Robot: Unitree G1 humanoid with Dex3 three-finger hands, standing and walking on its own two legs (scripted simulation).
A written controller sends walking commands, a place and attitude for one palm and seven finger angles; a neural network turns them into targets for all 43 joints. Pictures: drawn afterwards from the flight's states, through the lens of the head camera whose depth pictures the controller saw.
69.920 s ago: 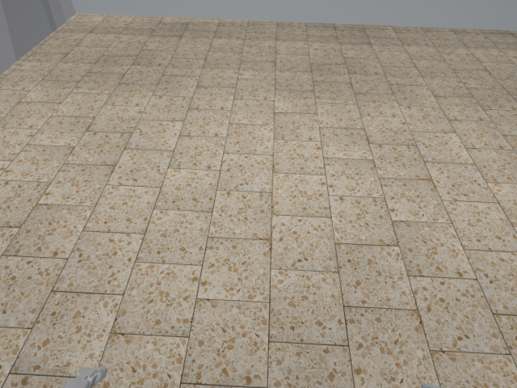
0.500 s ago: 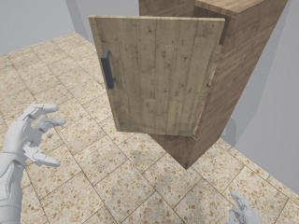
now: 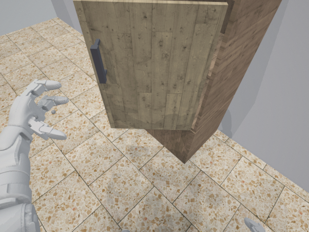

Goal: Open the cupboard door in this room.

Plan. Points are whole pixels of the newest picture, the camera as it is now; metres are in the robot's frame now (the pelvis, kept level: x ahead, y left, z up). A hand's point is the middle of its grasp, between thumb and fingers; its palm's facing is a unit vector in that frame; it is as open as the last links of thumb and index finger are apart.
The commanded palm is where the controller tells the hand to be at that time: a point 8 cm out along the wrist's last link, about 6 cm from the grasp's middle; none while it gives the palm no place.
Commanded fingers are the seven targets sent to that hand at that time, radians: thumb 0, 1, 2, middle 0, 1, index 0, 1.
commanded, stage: move the hooked fingers beside the handle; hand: left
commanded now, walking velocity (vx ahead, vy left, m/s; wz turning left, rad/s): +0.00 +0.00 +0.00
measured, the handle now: (100, 61) +0.59 +0.19 +0.10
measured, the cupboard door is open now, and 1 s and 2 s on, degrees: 44 44 44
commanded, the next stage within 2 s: none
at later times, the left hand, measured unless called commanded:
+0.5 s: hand (65, 91) +0.45 +0.26 +0.11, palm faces +0.01 -1.00 +0.00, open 14.0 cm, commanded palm +0.44 +0.31 +0.10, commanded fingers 0.00 -0.50 0.30 -0.30 -1.20 -0.30 -1.20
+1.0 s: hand (79, 70) +0.54 +0.24 +0.11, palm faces +0.00 -1.00 -0.01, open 14.0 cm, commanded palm +0.52 +0.30 +0.10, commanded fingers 0.00 -0.50 0.30 -0.30 -1.20 -0.30 -1.20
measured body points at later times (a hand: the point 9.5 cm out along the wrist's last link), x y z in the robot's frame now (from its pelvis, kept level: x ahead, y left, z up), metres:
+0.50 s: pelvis +0.01 +0.01 -0.01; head +0.08 +0.02 +0.44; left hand +0.44 +0.31 +0.11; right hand +0.07 -0.26 -0.11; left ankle +0.03 +0.11 -0.71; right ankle +0.00 -0.11 -0.71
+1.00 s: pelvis +0.02 +0.01 -0.02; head +0.13 +0.02 +0.42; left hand +0.53 +0.30 +0.11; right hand -0.02 -0.27 -0.12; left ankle +0.03 +0.11 -0.71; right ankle +0.00 -0.11 -0.71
